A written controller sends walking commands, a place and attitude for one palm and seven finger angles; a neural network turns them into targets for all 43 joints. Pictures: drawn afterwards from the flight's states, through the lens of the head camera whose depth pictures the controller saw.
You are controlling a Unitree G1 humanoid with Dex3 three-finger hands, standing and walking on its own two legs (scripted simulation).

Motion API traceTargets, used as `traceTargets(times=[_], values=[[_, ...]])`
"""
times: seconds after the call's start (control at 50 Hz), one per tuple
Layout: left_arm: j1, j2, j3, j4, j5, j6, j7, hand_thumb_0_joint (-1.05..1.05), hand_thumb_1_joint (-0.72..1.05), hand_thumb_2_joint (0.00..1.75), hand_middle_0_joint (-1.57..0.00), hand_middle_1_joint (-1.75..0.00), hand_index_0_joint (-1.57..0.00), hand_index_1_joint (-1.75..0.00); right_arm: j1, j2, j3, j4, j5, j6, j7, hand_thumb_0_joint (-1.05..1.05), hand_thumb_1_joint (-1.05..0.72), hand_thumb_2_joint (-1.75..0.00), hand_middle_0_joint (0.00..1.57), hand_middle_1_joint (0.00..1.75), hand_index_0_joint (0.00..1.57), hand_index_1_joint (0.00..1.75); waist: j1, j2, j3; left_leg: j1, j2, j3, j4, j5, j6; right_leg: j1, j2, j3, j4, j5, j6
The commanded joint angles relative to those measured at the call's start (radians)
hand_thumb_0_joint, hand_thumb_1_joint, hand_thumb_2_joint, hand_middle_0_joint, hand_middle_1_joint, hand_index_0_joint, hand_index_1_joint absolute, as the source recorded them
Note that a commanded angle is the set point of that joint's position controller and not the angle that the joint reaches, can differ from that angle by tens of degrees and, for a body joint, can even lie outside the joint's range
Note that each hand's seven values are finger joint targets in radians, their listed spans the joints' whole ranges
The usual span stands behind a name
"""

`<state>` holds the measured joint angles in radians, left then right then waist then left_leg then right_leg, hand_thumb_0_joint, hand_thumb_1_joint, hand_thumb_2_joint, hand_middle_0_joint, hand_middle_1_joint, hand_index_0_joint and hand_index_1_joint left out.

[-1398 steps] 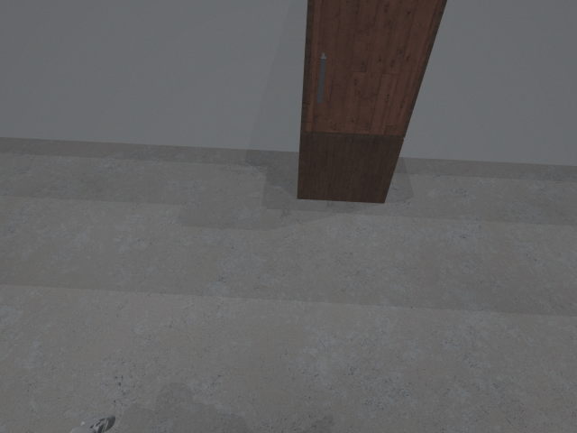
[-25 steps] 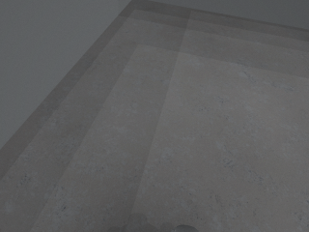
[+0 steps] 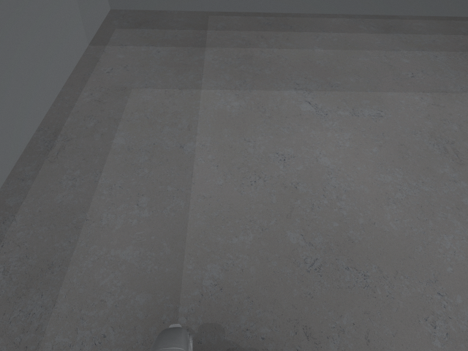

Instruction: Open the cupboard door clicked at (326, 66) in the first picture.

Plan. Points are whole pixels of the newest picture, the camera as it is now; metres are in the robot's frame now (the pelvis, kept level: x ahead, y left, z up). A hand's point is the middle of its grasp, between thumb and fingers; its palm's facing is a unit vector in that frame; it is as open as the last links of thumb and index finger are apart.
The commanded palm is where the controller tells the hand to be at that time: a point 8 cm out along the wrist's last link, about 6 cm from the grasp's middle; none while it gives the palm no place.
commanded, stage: turn to face it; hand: left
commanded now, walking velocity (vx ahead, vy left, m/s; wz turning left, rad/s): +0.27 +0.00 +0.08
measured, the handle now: out of the picture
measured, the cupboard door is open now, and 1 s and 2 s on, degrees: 43 43 43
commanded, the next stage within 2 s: none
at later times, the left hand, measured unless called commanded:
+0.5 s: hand (136, 300) +0.24 +0.22 -0.17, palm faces +0.19 -0.96 -0.21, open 7.4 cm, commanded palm none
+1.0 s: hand (133, 327) +0.19 +0.22 -0.19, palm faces +0.49 -0.83 -0.26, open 7.4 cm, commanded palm none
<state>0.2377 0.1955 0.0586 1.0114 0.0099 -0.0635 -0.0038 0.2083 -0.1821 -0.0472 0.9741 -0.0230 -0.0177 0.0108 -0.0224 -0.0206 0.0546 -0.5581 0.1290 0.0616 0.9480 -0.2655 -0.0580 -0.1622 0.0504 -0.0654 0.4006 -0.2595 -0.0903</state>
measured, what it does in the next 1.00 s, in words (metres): walks ahead, turning left: left foot, then right foot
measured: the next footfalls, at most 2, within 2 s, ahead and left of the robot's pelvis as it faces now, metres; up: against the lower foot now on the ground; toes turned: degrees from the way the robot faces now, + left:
left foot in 0.20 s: +0.24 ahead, +0.14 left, +0.00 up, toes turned +7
right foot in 0.56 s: +0.25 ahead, -0.12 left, +0.00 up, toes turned +10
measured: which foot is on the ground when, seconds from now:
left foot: up 0.00-0.18, down 0.20-0.56, up 0.58-0.88, down 0.90-1.00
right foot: down 0.00-0.20, up 0.22-0.54, down 0.56-0.90, up 0.92-1.00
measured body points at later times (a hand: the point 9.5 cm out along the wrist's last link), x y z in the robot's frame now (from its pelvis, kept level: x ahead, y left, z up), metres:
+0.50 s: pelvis +0.17 +0.01 -0.01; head +0.21 +0.02 +0.44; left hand +0.23 +0.27 -0.15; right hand +0.24 -0.22 -0.16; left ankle +0.20 +0.14 -0.74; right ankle +0.20 -0.12 -0.72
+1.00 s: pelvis +0.25 +0.00 -0.02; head +0.28 +0.04 +0.42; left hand +0.17 +0.26 -0.17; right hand +0.48 -0.18 -0.14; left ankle +0.21 +0.12 -0.74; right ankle +0.25 -0.14 -0.68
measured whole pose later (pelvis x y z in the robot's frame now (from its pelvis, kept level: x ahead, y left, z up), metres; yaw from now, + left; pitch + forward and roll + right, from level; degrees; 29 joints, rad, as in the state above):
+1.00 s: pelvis +0.25 +0.00 -0.02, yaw +29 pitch +1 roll +1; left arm 0.21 0.27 0.07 0.93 0.01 0.06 0.02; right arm 0.11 -0.24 -0.05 0.87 -0.02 0.02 0.01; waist 0.00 -0.07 0.10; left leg -0.36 0.00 0.05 0.64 -0.29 0.02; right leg -0.43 -0.10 -0.06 1.12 -0.54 0.07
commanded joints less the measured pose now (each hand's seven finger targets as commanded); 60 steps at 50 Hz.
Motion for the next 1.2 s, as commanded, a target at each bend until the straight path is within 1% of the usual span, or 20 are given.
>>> traceTargets(times=[0.0, 0.08, 0.14, 0.18, 0.2, 0.26, 0.32, 0.48, 0.5, 0.54, 0.64, 0.76, 0.82, 0.84, 0.86, 0.88, 0.9, 0.98, 1.14, 1.18], values=[[0.085, 0.118, 0.02, -0.004, 0.003, -0.027, 0.002, 0.0, 0.9, 0.9, -0.2, -0.3, -0.2, -0.3, -0.029, -0.051, -0.011, -0.05, 0.003, -0.02, 0.005, 0.0, -0.9, -0.9, 0.2, 0.3, 0.2, 0.3, 0.023, -0.044, -0.01, -0.021, -0.004, 0.004, -0.147, 0.081, 0.002, 0.081, -0.279, 0.194, -0.18, 0.345, -0.112], [0.116, 0.122, 0.015, 0.036, 0.007, -0.025, 0.011, 0.0, 0.9, 0.9, -0.2, -0.3, -0.2, -0.3, -0.098, -0.05, -0.006, -0.058, 0.007, -0.035, 0.005, 0.0, -0.9, -0.9, 0.2, 0.3, 0.2, 0.3, 0.031, -0.069, 0.018, 0.052, -0.047, 0.027, -0.294, 0.071, 0.031, 0.141, -0.285, 0.166, -0.116, 0.535, -0.081], [0.109, 0.113, 0.007, 0.049, 0.0, -0.02, 0.022, 0.0, 0.9, 0.9, -0.2, -0.3, -0.2, -0.3, 0.132, -0.099, -0.013, 0.029, -0.001, -0.043, -0.015, 0.0, -0.9, -0.9, 0.2, 0.3, 0.2, 0.3, -0.071, 0.014, -0.09, 0.418, -0.09, 0.018, -0.45, 0.323, 0.081, 0.062, -0.21, 0.035, 0.194, 0.688, 0.014], [0.193, 0.043, -0.016, 0.031, -0.019, -0.018, 0.022, 0.0, 0.9, 0.9, -0.2, -0.3, -0.2, -0.3, 0.316, -0.232, -0.034, 0.067, -0.01, -0.041, -0.032, 0.0, -0.9, -0.9, 0.2, 0.3, 0.2, 0.3, -0.086, 0.321, -0.29, 0.773, 0.299, -0.465, -0.483, 0.911, 0.323, -0.277, -0.015, -0.034, 0.723, -0.315, 0.093], [0.143, 0.069, -0.013, 0.005, -0.007, -0.008, 0.032, 0.0, 0.9, 0.9, -0.2, -0.3, -0.2, -0.3, 0.274, -0.227, -0.03, 0.06, -0.005, -0.023, -0.037, 0.0, -0.9, -0.9, 0.2, 0.3, 0.2, 0.3, -0.067, 0.198, -0.247, 0.651, 0.309, -0.47, -0.532, 0.812, 0.359, -0.286, -0.042, 0.064, 0.811, -0.385, 0.08], [0.034, 0.057, 0.0, -0.021, 0.004, 0.022, 0.023, 0.0, 0.9, 0.9, -0.2, -0.3, -0.2, -0.3, 0.113, -0.144, -0.007, 0.011, -0.001, -0.027, -0.049, 0.0, -0.9, -0.9, 0.2, 0.3, 0.2, 0.3, 0.001, 0.183, -0.032, 0.315, 0.202, -0.371, -0.615, 0.631, 0.285, -0.316, -0.129, 0.097, 0.768, -0.245, 0.121], [0.078, 0.036, 0.006, -0.026, 0.004, 0.059, 0.015, 0.0, 0.9, 0.9, -0.2, -0.3, -0.2, -0.3, 0.019, -0.166, -0.015, -0.025, -0.003, -0.017, -0.048, 0.0, -0.9, -0.9, 0.2, 0.3, 0.2, 0.3, 0.047, 0.141, -0.081, 0.221, 0.12, -0.266, -0.63, 0.426, 0.234, -0.2, -0.102, 0.06, 0.601, -0.193, 0.133], [0.055, 0.073, 0.033, -0.094, 0.008, 0.068, 0.018, 0.0, 0.9, 0.9, -0.2, -0.3, -0.2, -0.3, -0.038, -0.209, -0.054, -0.076, -0.002, 0.032, -0.032, 0.0, -0.9, -0.9, 0.2, 0.3, 0.2, 0.3, 0.061, 0.167, -0.099, 0.092, 0.031, -0.352, -0.59, -0.013, 0.181, 0.002, -0.045, 0.012, 0.185, -0.051, 0.136], [0.076, 0.105, 0.04, -0.096, 0.009, 0.062, 0.023, 0.0, 0.9, 0.9, -0.2, -0.3, -0.2, -0.3, -0.044, -0.185, -0.054, -0.085, 0.004, 0.034, -0.028, 0.0, -0.9, -0.9, 0.2, 0.3, 0.2, 0.3, 0.077, 0.096, -0.108, 0.026, -0.013, -0.329, -0.52, -0.037, 0.146, 0.103, -0.09, 0.065, 0.045, -0.034, 0.125], [0.095, 0.255, 0.066, -0.12, 0.024, 0.054, 0.034, 0.0, 0.9, 0.9, -0.2, -0.3, -0.2, -0.3, -0.072, -0.111, -0.048, -0.124, 0.01, 0.031, -0.019, 0.0, -0.9, -0.9, 0.2, 0.3, 0.2, 0.3, 0.109, -0.298, -0.102, -0.131, -0.192, -0.05, -0.057, -0.317, 0.021, 0.127, -0.536, 0.489, -0.193, -0.029, -0.052], [-0.052, 0.154, 0.032, -0.155, 0.016, 0.048, 0.041, 0.0, 0.9, 0.9, -0.2, -0.3, -0.2, -0.3, -0.041, -0.097, -0.042, -0.094, 0.008, 0.051, 0.004, 0.0, -0.9, -0.9, 0.2, 0.3, 0.2, 0.3, 0.017, -0.177, -0.056, -0.063, -0.08, -0.036, 0.141, -0.213, -0.003, 0.077, -0.383, 0.084, -0.023, 0.516, -0.037], [0.054, 0.22, 0.045, -0.127, 0.021, 0.044, 0.034, 0.0, 0.9, 0.9, -0.2, -0.3, -0.2, -0.3, -0.13, -0.083, -0.019, -0.137, 0.012, 0.045, 0.016, 0.0, -0.9, -0.9, 0.2, 0.3, 0.2, 0.3, 0.062, -0.18, -0.058, 0.061, -0.129, 0.075, -0.198, -0.159, 0.008, 0.164, -0.381, -0.006, 0.09, 0.819, -0.002], [0.009, 0.237, 0.047, -0.145, 0.01, 0.043, 0.029, 0.0, 0.9, 0.9, -0.2, -0.3, -0.2, -0.3, -0.03, -0.137, -0.031, -0.123, 0.007, 0.041, 0.011, 0.0, -0.9, -0.9, 0.2, 0.3, 0.2, 0.3, -0.005, -0.166, -0.134, 0.282, -0.158, 0.092, -0.406, 0.033, 0.033, 0.106, -0.354, -0.076, 0.261, 0.798, 0.054], [-0.012, 0.226, 0.043, -0.161, 0.003, 0.045, 0.026, 0.0, 0.9, 0.9, -0.2, -0.3, -0.2, -0.3, 0.058, -0.194, -0.046, -0.102, 0.0, 0.035, 0.008, 0.0, -0.9, -0.9, 0.2, 0.3, 0.2, 0.3, -0.061, -0.059, -0.201, 0.479, -0.095, 0.037, -0.477, 0.26, 0.061, -0.022, -0.342, -0.102, 0.416, 0.618, 0.091], [-0.029, 0.154, 0.028, -0.2, -0.007, 0.051, 0.017, 0.0, 0.9, 0.9, -0.2, -0.3, -0.2, -0.3, 0.133, -0.31, -0.078, -0.095, -0.01, 0.027, 0.002, 0.0, -0.9, -0.9, 0.2, 0.3, 0.2, 0.3, -0.097, 0.25, -0.253, 0.679, 0.192, -0.353, -0.494, 0.659, 0.212, -0.335, -0.186, -0.115, 0.661, -0.106, 0.166], [-0.077, 0.139, 0.018, -0.234, -0.002, 0.062, 0.023, 0.0, 0.9, 0.9, -0.2, -0.3, -0.2, -0.3, 0.187, -0.364, -0.085, -0.084, 0.003, 0.033, -0.008, 0.0, -0.9, -0.9, 0.2, 0.3, 0.2, 0.3, -0.109, 0.299, -0.293, 0.695, 0.325, -0.519, -0.502, 0.949, 0.336, -0.44, -0.136, 0.015, 0.813, -0.424, 0.169], [-0.087, 0.162, 0.024, -0.247, 0.005, 0.074, 0.03, 0.0, 0.9, 0.9, -0.2, -0.3, -0.2, -0.3, 0.147, -0.355, -0.081, -0.088, 0.002, 0.04, -0.012, 0.0, -0.9, -0.9, 0.2, 0.3, 0.2, 0.3, -0.084, 0.17, -0.253, 0.614, 0.328, -0.433, -0.516, 0.699, 0.347, -0.443, -0.165, 0.083, 0.838, -0.404, 0.159], [-0.066, 0.149, 0.032, -0.198, 0.01, 0.098, 0.017, 0.0, 0.9, 0.9, -0.2, -0.3, -0.2, -0.3, -0.074, -0.271, -0.053, -0.153, -0.005, 0.035, -0.027, 0.0, -0.9, -0.9, 0.2, 0.3, 0.2, 0.3, 0.01, 0.237, -0.056, 0.294, 0.13, -0.301, -0.604, 0.274, 0.223, -0.364, -0.154, 0.079, 0.718, -0.21, 0.169], [0.085, 0.153, 0.038, -0.177, 0.009, 0.076, 0.009, 0.0, 0.9, 0.9, -0.2, -0.3, -0.2, -0.3, -0.155, -0.271, -0.074, -0.187, 0.002, 0.053, -0.015, 0.0, -0.9, -0.9, 0.2, 0.3, 0.2, 0.3, 0.08, 0.16, -0.103, 0.102, 0.004, -0.286, -0.474, -0.002, 0.142, 0.019, -0.063, -0.005, 0.137, -0.027, 0.158], [0.105, 0.314, 0.065, -0.195, 0.031, 0.057, 0.026, 0.0, 0.9, 0.9, -0.2, -0.3, -0.2, -0.3, -0.146, -0.143, -0.056, -0.222, 0.016, 0.049, -0.005, 0.0, -0.9, -0.9, 0.2, 0.3, 0.2, 0.3, 0.104, -0.344, -0.097, -0.103, -0.218, -0.059, -0.01, -0.334, 0.013, 0.096, -0.5, 0.497, -0.18, -0.035, 0.002]])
